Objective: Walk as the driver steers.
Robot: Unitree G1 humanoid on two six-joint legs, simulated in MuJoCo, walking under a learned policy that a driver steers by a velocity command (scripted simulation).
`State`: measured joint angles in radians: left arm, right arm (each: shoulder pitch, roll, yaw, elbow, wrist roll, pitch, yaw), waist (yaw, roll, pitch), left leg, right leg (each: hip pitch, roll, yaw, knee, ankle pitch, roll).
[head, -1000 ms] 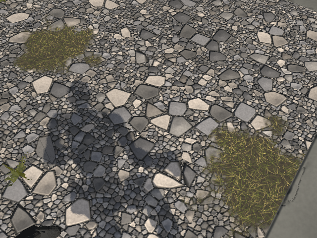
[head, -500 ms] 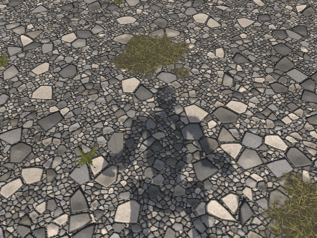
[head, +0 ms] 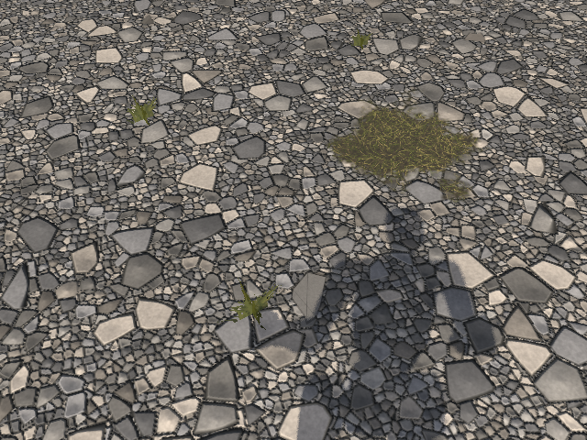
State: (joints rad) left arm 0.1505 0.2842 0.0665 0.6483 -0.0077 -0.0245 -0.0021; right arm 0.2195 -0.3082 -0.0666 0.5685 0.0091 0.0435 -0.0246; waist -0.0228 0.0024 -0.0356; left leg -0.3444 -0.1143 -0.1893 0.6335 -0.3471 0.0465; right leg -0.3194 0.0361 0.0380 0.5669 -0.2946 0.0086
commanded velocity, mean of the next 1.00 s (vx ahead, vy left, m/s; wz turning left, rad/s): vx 0.43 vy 0.00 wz -0.10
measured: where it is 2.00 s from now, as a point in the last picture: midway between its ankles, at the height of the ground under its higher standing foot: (288, 389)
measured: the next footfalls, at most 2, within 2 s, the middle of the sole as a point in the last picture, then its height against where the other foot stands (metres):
left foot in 0.42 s outside the picture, level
right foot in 0.94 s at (314, 413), level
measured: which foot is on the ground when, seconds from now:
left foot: down 0.00-0.00, up 0.02-0.40, down 0.42-0.94, up 0.96-1.00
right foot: down 0.00-0.44, up 0.46-0.92, down 0.94-1.00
